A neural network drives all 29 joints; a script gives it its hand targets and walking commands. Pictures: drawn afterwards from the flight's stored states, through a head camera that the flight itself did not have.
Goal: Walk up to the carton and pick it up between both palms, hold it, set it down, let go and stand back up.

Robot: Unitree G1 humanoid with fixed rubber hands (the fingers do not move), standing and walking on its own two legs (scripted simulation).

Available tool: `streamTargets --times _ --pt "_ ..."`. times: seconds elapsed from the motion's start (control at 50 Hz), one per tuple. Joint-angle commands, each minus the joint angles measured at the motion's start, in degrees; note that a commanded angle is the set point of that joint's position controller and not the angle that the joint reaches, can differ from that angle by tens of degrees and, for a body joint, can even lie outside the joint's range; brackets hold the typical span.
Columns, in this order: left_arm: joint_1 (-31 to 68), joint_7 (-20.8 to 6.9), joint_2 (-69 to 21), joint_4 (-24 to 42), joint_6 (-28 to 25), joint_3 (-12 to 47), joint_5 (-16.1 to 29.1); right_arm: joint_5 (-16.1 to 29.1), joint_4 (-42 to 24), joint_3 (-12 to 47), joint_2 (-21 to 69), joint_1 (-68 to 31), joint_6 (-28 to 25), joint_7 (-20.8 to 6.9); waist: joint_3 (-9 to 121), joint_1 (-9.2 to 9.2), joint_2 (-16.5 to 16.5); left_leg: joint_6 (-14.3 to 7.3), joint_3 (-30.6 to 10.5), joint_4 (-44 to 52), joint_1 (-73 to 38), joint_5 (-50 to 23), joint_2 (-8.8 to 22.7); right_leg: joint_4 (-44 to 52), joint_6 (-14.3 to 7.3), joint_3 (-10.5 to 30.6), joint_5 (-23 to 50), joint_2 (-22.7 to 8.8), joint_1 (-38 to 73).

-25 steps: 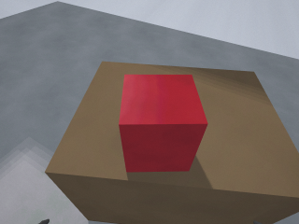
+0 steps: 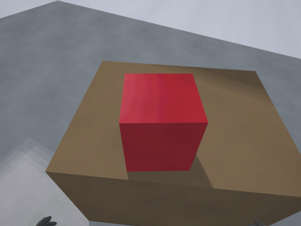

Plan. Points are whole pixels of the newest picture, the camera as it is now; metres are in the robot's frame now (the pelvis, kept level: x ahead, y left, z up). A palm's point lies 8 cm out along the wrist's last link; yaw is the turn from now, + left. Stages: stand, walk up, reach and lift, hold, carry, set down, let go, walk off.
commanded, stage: walk up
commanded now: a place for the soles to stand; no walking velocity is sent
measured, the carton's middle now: (158, 124) +0.43 -0.01 +0.02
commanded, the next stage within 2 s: reach and lift in 0.04 s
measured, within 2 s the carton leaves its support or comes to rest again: neither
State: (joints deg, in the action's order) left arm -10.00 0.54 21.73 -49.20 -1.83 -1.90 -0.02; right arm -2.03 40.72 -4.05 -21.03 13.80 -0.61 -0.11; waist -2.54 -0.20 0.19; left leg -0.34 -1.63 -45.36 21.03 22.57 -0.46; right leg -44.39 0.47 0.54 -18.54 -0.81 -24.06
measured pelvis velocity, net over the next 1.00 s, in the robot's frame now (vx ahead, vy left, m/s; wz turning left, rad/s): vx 0.00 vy -0.01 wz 0.00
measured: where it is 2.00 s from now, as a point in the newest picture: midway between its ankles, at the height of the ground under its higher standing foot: outside the picture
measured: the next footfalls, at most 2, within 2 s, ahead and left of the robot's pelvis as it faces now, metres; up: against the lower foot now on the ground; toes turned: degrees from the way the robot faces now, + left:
none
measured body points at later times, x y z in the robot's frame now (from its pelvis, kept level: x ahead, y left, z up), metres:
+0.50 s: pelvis -0.01 -0.02 +0.01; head +0.01 -0.02 +0.46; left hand +0.18 +0.26 -0.06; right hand +0.14 -0.31 -0.07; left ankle +0.02 +0.12 -0.71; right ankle +0.06 -0.13 -0.71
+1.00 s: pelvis +0.00 -0.01 +0.02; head +0.01 +0.00 +0.47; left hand +0.18 +0.26 -0.03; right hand +0.18 -0.27 -0.03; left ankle +0.02 +0.12 -0.71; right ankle +0.06 -0.13 -0.71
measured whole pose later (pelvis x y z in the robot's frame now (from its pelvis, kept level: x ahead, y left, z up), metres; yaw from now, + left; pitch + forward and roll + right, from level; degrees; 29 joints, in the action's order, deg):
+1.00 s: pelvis +0.00 -0.01 +0.02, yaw +0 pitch +1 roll +0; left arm -13.6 4.1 17.0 -27.3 -4.2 -1.9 2.7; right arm 3.6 38.1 -4.4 -14.7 13.1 -18.8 -4.1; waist 0.8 -0.6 -0.9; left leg 0.7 -1.6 -32.8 17.4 16.0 0.8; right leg -31.5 -0.3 0.2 -11.9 0.1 -20.2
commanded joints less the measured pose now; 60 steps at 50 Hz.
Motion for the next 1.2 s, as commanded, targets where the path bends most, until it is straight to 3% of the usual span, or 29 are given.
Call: streamTargets --times 0.0,0.02,0.04,0.08,0.12,0.16,0.18,0.2,0.24,0.3,0.32,0.34,0.4,0.48,0.54,0.58,0.62,0.64,0.68,0.74,0.78,0.82,0.88,0.96,1.06,1.1,1.12,1.14,1.18 --pt "0.45 -0.41 11.81 2.31 -1.84 -2.69 -1.18 0.53 0.52 -2.25 -13.96 -4.09 -2.72 0.62 4.07 -1.01 -0.32 -4.67 -9.26 16.19 1.91 -0.81 8.54 9.98 -5.19 7.06 3.65 -2.39 8.85" --pt "2.21 -0.34 12.06 2.02 -1.71 -2.86 -1.13 0.73 1.48 -2.15 -13.62 -3.67 -2.65 0.72 4.02 -0.16 0.12 -4.28 -8.87 16.03 0.73 -0.65 7.19 10.15 -5.87 8.64 2.75 -2.57 7.06" --pt "20.87 1.66 5.33 17.87 9.22 -0.20 -1.82 -5.06 13.56 -8.66 -4.31 -18.47 -12.44 -0.81 -1.58 1.22 8.09 0.78 3.55 17.98 16.70 10.63 6.04 2.51 -2.72 -6.24 -1.45 2.63 13.58" --pt "13.39 2.93 2.70 19.82 15.21 -2.06 -3.79 -6.61 12.26 -9.55 -9.83 -10.80 -14.19 -3.44 -3.01 2.67 10.68 -3.08 3.52 21.13 29.50 15.07 9.18 -6.65 -1.84 -7.97 6.99 5.29 24.12" --pt "13.47 2.32 1.82 24.40 17.21 -3.28 -4.60 -5.35 14.24 -10.22 -9.54 -11.19 -14.89 -3.58 -0.57 2.68 7.84 -1.60 4.63 19.01 24.65 8.93 8.40 -2.39 -2.34 -6.75 6.99 4.49 24.70" --pt "12.74 2.18 1.60 27.67 18.76 -2.86 -2.93 -4.06 9.19 -11.34 -10.64 -11.32 -16.41 -3.51 5.38 2.64 5.68 -2.18 4.36 19.80 18.62 7.19 7.87 0.66 -2.43 -6.54 9.31 5.05 25.51" --pt "12.29 1.90 3.21 30.21 17.73 -2.52 -0.87 -3.20 3.99 -10.63 -8.96 -11.93 -17.47 -3.37 8.29 1.01 2.46 -1.36 5.01 17.05 14.10 4.69 5.47 3.24 -2.81 -4.56 8.58 3.45 22.92" --pt "12.04 2.24 3.14 30.55 17.23 -2.73 -0.56 -2.07 1.87 -10.62 -7.48 -10.13 -17.54 -2.89 11.74 1.98 0.72 -2.23 4.60 18.08 11.24 3.39 5.47 4.15 -2.45 -5.11 12.07 4.09 25.37" --pt "9.09 2.38 3.19 32.24 16.56 -3.79 -0.34 -0.46 -3.48 -9.28 -6.86 -9.27 -18.41 -2.60 13.60 0.16 -0.39 -1.99 4.08 19.21 7.37 -0.92 4.69 6.58 -2.29 -4.05 14.21 4.15 27.31" --pt "5.54 2.46 4.03 31.37 15.57 -4.95 0.06 -0.18 -6.66 -6.97 -6.82 -6.95 -18.21 -2.37 11.24 -1.25 -1.85 -3.05 4.12 22.61 10.58 -0.43 4.69 8.28 -1.37 -3.74 14.15 4.62 32.12" --pt "4.21 2.45 2.50 29.74 15.59 -4.47 1.13 0.25 -6.30 -6.25 -5.22 -6.24 -18.69 -2.71 10.71 -2.84 -2.40 -1.91 4.47 21.79 6.66 -5.37 3.48 9.79 -2.12 -3.45 16.03 3.48 29.25" --pt "1.62 2.06 2.61 26.40 15.28 -5.74 0.66 0.44 -6.48 -4.30 -2.93 -3.55 -18.38 -2.61 8.12 -3.61 -8.69 -0.86 5.95 19.46 4.41 -8.73 0.81 13.78 -1.54 -0.09 13.42 2.10 25.94" --pt "2.02 1.88 4.30 24.99 14.32 -6.33 -0.03 -0.41 -6.54 -3.97 -2.08 -2.68 -17.83 -2.18 5.61 -3.53 -11.37 -1.03 6.02 20.84 -0.12 -10.39 -0.22 16.80 -0.96 -0.95 11.56 2.01 23.16" --pt "4.40 2.85 1.42 29.25 11.77 -4.65 1.86 0.20 -10.23 -4.27 -1.01 -3.74 -18.03 -3.07 7.13 -3.20 -6.31 -0.28 5.26 23.68 -2.50 -7.45 0.74 18.60 -1.96 -1.55 6.98 1.30 21.37" --pt "6.44 2.87 2.36 30.91 9.13 -4.15 4.04 1.00 -15.92 -3.32 0.66 -4.90 -17.94 -3.18 6.10 -2.75 -8.91 -1.48 5.64 24.99 0.81 -0.90 0.50 19.77 -1.13 -0.17 -1.07 0.94 20.60" --pt "7.41 3.72 2.30 34.35 6.84 -4.99 5.91 0.92 -18.57 -2.10 1.19 -5.32 -17.81 -3.57 9.60 -4.66 -7.70 -1.78 5.76 25.26 -0.17 -1.08 1.05 19.74 -1.92 -0.04 -1.49 0.42 19.96" --pt "6.33 4.23 0.61 33.86 5.44 -2.49 6.26 1.39 -16.01 -2.95 0.92 -4.54 -17.91 -4.14 9.07 -3.74 -3.08 -1.36 4.84 27.67 2.14 1.68 2.84 18.37 -1.86 -1.14 0.70 0.92 21.78" --pt "7.97 4.54 1.03 35.27 4.06 -3.57 6.94 1.84 -19.71 -2.25 2.46 -4.84 -18.03 -4.18 9.40 -5.29 -3.94 -1.93 6.42 27.87 4.15 3.70 2.10 18.72 -1.44 -0.22 -2.34 0.48 23.80" --pt "6.47 5.03 0.07 35.92 2.20 -2.22 7.03 2.23 -16.94 -4.40 1.26 -4.39 -18.58 -4.21 9.84 -3.22 -0.48 -1.56 5.85 29.29 6.07 2.29 3.44 16.84 -0.97 -1.60 4.39 1.77 27.91" --pt "4.77 5.51 -0.80 36.21 -0.71 -2.02 6.65 4.79 -16.36 -2.28 1.41 -4.44 -19.50 -3.96 10.17 -3.54 1.87 -1.73 5.14 30.49 7.81 1.95 3.74 16.11 -0.96 -1.46 6.87 2.75 32.38" --pt "2.89 5.32 -1.92 35.45 -2.50 -0.21 8.82 4.91 -17.09 -3.29 1.71 -3.36 -20.27 -3.71 9.65 -2.36 0.93 -1.35 5.04 30.35 6.61 0.08 3.91 16.25 -0.90 -2.15 9.17 3.14 31.38" --pt "0.86 5.47 -3.41 33.29 -3.19 0.57 8.46 6.42 -16.27 -1.65 0.39 -4.11 -20.89 -4.76 8.39 -3.84 2.03 -1.00 4.59 30.99 7.04 -0.48 4.21 16.49 -1.50 -1.62 8.65 3.28 30.86" --pt "0.34 4.70 -2.71 32.49 -5.04 0.95 11.48 6.85 -19.05 -1.91 2.77 -5.62 -22.22 -4.42 9.79 -3.20 -4.08 0.44 4.34 28.44 -2.71 -5.97 1.47 20.87 -1.74 -0.80 6.16 1.58 24.05" --pt "-2.16 5.02 -4.63 31.88 -6.74 1.74 9.84 9.44 -16.78 0.63 2.93 -4.33 -23.32 -5.06 7.38 -3.65 -0.78 1.61 4.17 27.81 -4.84 -10.02 1.00 21.58 -2.44 -0.53 8.17 2.00 22.35" --pt "0.05 5.30 -4.05 36.74 -10.80 4.24 10.69 10.18 -20.54 -0.02 3.28 -5.19 -24.47 -5.07 10.35 -1.00 -1.90 1.22 2.47 27.94 -7.35 -7.34 1.53 21.81 -2.20 -0.77 6.27 2.45 22.12" --pt "-2.26 5.94 -5.21 37.84 -12.00 4.45 11.46 11.02 -21.16 1.47 4.27 -4.32 -25.34 -4.67 9.32 -2.50 -0.26 2.21 2.92 27.40 -6.21 -13.03 1.42 21.67 -2.62 -0.32 10.70 2.02 22.52" --pt "-2.27 6.01 -6.19 38.46 -13.14 5.94 11.06 12.02 -22.79 1.24 3.87 -3.82 -25.28 -5.07 9.62 -1.44 -1.10 1.69 1.99 28.06 -6.61 -8.64 1.81 21.58 -2.20 -0.81 8.38 2.69 23.19" --pt "-1.17 6.59 -5.15 40.95 -14.77 4.97 11.76 11.18 -24.65 0.92 3.26 -4.23 -25.81 -4.98 10.73 -2.62 0.06 2.12 3.08 27.48 -6.45 -11.57 1.26 20.88 -2.50 -0.27 9.51 2.26 23.09" --pt "-3.04 7.00 -5.69 40.97 -15.82 5.96 10.91 13.35 -23.52 0.78 3.04 -3.93 -26.15 -5.59 10.72 -1.97 1.56 2.89 2.66 27.10 -8.11 -12.55 1.48 21.25 -2.76 -0.75 9.92 3.07 20.91"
